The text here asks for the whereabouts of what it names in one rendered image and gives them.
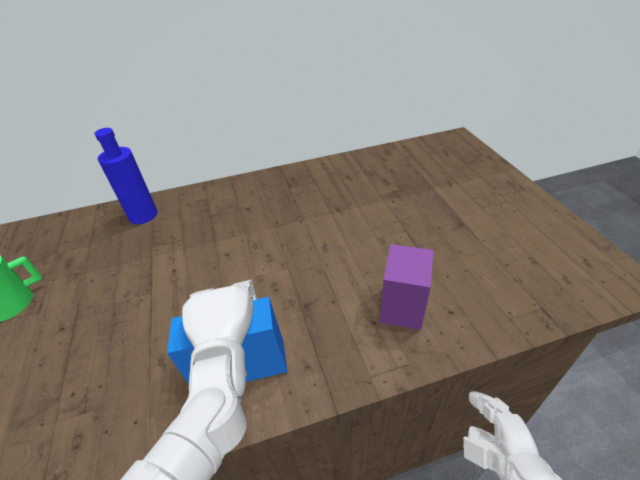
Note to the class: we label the robot left forearm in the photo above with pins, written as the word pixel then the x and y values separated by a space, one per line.
pixel 211 422

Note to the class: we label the robot left hand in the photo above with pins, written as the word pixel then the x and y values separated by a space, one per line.
pixel 223 313

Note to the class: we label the table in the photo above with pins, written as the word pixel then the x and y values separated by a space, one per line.
pixel 520 286

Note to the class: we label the robot right forearm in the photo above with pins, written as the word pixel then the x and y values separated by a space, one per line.
pixel 528 466

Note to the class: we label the robot right hand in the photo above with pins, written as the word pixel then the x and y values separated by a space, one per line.
pixel 511 435

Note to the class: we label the sponge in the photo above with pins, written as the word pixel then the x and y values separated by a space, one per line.
pixel 263 344

